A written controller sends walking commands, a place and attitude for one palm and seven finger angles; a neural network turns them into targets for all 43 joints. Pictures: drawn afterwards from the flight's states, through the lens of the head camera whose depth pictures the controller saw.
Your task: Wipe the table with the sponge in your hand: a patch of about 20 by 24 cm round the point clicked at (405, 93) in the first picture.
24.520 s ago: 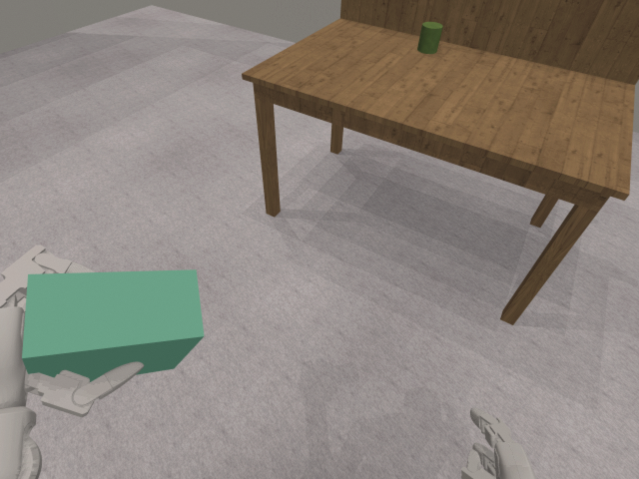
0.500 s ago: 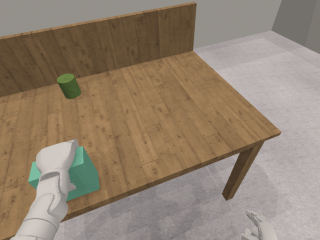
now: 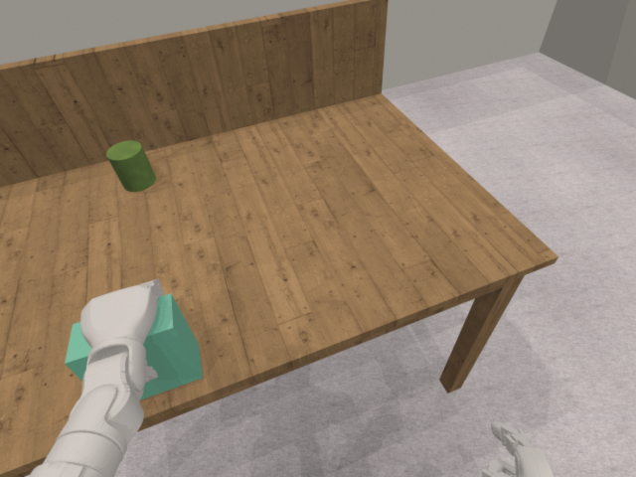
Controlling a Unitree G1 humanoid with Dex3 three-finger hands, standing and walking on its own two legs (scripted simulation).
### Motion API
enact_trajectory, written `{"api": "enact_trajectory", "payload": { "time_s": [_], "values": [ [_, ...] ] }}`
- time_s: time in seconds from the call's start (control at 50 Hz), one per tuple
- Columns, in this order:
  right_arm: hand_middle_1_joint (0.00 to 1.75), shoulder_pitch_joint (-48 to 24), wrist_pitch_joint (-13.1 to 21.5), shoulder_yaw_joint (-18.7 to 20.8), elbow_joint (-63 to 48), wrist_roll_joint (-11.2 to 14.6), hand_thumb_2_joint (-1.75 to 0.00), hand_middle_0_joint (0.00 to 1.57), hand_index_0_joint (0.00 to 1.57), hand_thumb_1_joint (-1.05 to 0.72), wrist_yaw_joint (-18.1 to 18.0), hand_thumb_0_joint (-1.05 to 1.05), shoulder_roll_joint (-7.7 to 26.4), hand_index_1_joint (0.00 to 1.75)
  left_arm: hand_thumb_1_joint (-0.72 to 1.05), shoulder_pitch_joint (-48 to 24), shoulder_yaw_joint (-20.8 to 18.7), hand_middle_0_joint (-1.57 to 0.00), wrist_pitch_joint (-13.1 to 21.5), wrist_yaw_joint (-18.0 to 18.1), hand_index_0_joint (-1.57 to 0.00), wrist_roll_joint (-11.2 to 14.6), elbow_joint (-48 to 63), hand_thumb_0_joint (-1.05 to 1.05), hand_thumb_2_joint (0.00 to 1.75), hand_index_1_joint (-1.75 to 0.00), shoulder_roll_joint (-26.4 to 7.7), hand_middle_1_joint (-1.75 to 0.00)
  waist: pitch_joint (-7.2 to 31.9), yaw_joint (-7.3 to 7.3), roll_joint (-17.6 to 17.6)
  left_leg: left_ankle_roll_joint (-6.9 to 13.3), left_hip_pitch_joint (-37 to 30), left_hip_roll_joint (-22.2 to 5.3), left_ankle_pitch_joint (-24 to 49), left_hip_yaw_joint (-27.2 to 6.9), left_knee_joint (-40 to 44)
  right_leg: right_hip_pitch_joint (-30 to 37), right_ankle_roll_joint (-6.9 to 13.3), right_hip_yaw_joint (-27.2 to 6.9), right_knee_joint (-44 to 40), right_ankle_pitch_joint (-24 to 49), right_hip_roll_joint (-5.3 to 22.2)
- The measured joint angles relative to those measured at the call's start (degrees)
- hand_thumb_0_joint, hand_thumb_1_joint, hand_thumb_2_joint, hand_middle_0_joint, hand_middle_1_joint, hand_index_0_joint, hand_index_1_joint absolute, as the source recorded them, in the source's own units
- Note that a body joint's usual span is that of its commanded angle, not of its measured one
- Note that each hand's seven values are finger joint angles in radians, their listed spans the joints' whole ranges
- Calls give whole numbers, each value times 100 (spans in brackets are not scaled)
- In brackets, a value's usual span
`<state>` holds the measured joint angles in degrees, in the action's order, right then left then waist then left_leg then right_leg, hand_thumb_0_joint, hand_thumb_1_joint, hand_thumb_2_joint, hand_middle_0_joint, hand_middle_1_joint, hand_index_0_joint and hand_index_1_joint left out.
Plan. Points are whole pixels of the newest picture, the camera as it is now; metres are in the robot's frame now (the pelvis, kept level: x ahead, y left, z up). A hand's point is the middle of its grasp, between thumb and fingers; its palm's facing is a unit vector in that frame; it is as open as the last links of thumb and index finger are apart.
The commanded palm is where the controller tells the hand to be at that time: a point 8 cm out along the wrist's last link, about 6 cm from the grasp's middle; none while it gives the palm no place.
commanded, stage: lower the sponge onto the table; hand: left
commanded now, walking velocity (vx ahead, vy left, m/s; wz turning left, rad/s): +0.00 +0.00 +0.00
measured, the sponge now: (147, 360) +0.27 +0.29 -0.05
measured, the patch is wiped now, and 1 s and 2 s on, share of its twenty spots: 0.00 0.50 0.65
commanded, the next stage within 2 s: wipe forward along the first lane in 0.24 s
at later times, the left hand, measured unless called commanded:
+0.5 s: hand (138, 331) +0.30 +0.30 +0.00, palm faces -0.10 -0.04 -0.99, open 10.5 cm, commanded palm +0.28 +0.30 +0.04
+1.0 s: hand (129, 299) +0.35 +0.33 +0.00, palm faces -0.11 +0.00 -0.99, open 10.5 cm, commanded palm +0.33 +0.33 +0.03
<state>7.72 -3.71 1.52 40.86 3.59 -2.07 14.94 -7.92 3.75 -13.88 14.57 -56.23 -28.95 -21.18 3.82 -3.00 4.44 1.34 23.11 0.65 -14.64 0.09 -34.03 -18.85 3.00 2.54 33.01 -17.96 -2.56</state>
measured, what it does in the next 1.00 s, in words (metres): stands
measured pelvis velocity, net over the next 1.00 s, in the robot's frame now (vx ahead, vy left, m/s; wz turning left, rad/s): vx -0.02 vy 0.00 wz -0.01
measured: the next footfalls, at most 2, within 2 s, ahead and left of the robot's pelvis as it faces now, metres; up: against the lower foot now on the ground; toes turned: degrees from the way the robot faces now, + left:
none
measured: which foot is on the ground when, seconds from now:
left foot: down 0.00-1.00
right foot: down 0.00-1.00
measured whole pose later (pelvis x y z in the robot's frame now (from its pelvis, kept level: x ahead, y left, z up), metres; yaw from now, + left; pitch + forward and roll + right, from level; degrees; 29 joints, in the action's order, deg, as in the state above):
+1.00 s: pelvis -0.02 +0.00 -0.02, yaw +0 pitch +12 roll -2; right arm 14.8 -6.2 1.7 42.2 4.0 -1.1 16.4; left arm -28.9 -2.5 -7.4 17.4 -58.5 -54.6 -29.5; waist 7.1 0.9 3.7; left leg 1.2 39.0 -0.6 -16.7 -0.9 -43.9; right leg -33.9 3.3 3.7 41.3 -19.3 -3.8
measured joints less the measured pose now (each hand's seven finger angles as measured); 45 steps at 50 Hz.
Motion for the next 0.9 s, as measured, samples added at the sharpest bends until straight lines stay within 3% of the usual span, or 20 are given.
{"api": "enact_trajectory", "payload": {
  "time_s": [0.38, 0.54, 0.74, 0.9],
  "values": [
    [30, 133, -117, 18, -29, 33, -90, 20, 20, -90, 25, 1, 62, 30, -52, -171, -63, -70, -80, 96, -69, -27, -316, 0, 103, -134, -34, -134, 108, 74, -14, -27, 233, -33, -59, -18, -170, -229, 30, 17, 163, -57, -34],
    [30, 125, -147, -20, -21, 49, -90, 20, 20, -90, -6, 0, 49, 30, -52, -572, -179, -70, 77, 149, -69, -80, -794, 0, 103, -134, -143, -134, 149, 95, -44, -43, 448, -45, -78, -53, -309, -434, 45, 56, 302, -86, -46],
    [30, 322, -196, -23, -27, 37, -90, 21, 20, -90, 20, 0, 78, 30, -53, -1358, -445, -70, 409, 97, -69, -181, -1706, 1, 103, -134, -491, -134, 226, 233, -78, -55, 973, -99, -121, -92, -599, -926, 66, 101, 524, -97, -98],
    [30, 611, -231, 26, 69, 28, -90, 21, 20, -90, 75, 0, 148, 30, -53, -1770, -581, -70, 603, 254, -70, -229, -2203, 1, 103, -134, -691, -134, 298, 320, -66, -31, 1375, -121, -189, -93, -862, -1306, 43, 108, 737, -138, -116]
  ]
}}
